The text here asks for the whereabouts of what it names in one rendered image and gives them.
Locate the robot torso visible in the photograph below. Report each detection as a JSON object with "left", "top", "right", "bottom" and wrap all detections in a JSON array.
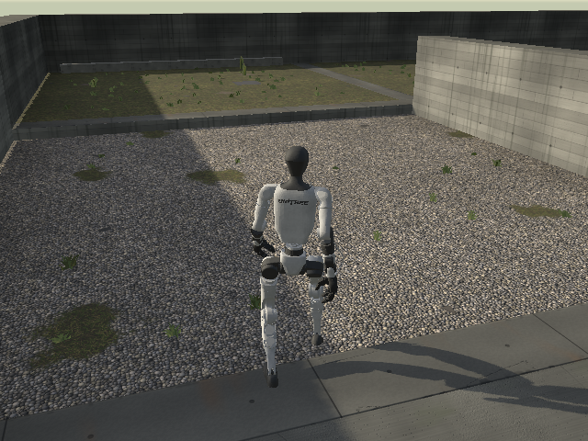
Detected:
[{"left": 274, "top": 180, "right": 317, "bottom": 276}]

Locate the robot left foot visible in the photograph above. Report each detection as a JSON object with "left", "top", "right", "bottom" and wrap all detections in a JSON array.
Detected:
[{"left": 263, "top": 362, "right": 278, "bottom": 388}]

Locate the robot right hand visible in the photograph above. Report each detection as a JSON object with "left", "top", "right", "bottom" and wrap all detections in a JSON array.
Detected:
[{"left": 315, "top": 276, "right": 338, "bottom": 303}]

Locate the left robot upper arm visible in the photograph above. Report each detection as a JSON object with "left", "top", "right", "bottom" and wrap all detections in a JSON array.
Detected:
[{"left": 252, "top": 184, "right": 277, "bottom": 232}]

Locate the right robot forearm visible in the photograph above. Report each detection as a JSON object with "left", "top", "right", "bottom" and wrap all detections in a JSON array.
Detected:
[{"left": 321, "top": 227, "right": 337, "bottom": 277}]

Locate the right robot upper arm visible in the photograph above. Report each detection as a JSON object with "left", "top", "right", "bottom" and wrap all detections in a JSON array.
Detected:
[{"left": 314, "top": 187, "right": 333, "bottom": 240}]

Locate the left robot forearm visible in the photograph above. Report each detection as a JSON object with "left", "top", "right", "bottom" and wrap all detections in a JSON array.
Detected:
[{"left": 251, "top": 219, "right": 264, "bottom": 246}]

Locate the robot left hand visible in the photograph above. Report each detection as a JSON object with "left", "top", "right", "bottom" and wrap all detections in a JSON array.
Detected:
[{"left": 254, "top": 239, "right": 275, "bottom": 258}]

